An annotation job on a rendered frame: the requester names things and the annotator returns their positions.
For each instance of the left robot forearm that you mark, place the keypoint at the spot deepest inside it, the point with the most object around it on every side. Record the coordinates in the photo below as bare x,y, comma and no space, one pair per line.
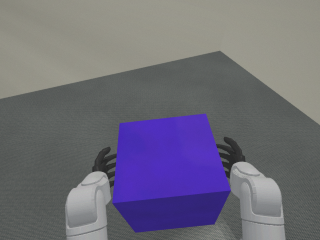
85,208

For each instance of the robot left hand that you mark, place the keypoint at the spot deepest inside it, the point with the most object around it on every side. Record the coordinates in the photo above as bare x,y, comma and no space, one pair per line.
100,164

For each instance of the right robot forearm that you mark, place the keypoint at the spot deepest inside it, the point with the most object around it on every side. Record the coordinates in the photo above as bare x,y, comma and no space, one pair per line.
261,206

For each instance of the robot right hand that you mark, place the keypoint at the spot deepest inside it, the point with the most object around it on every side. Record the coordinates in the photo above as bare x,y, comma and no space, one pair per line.
235,154

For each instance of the carton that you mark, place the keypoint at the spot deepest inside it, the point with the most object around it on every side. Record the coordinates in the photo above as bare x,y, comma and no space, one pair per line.
169,174

